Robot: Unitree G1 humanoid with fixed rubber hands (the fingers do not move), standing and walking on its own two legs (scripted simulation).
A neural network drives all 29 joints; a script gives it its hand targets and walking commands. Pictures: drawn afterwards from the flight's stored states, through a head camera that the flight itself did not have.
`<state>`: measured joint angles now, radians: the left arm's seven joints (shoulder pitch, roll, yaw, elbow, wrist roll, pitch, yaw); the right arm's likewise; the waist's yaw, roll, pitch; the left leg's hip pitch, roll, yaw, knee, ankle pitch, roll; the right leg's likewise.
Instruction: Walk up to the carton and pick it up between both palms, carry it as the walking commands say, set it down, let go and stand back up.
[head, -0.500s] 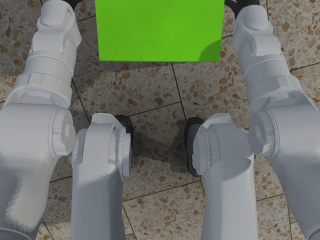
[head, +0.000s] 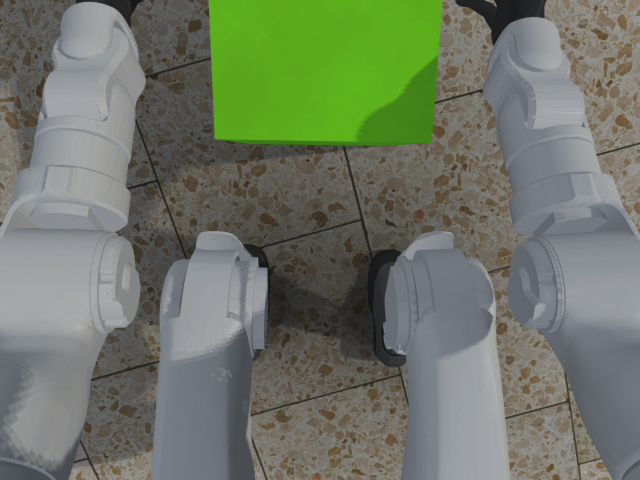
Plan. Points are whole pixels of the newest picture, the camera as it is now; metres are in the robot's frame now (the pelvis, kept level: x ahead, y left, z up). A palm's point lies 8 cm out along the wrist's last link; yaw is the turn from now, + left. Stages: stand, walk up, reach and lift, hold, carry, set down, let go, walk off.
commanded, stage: set down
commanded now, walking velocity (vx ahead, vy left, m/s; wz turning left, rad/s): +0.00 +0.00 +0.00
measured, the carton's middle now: (320, 20) +0.56 +0.01 -0.26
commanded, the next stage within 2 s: let go in 1.16 s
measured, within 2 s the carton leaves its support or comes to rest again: neither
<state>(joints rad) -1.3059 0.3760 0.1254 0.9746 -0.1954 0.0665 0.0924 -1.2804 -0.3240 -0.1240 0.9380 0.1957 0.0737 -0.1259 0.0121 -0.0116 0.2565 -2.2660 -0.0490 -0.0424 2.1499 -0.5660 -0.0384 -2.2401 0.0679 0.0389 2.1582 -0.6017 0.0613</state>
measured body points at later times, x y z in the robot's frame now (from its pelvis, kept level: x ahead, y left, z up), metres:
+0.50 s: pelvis +0.01 +0.00 +0.11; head +0.33 +0.01 +0.42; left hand +0.55 +0.22 +0.00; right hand +0.55 -0.18 +0.00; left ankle +0.11 +0.12 -0.35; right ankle +0.10 -0.13 -0.35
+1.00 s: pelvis +0.04 +0.00 +0.26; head +0.33 +0.01 +0.60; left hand +0.54 +0.22 +0.16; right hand +0.55 -0.19 +0.16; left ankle +0.11 +0.12 -0.35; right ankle +0.10 -0.13 -0.35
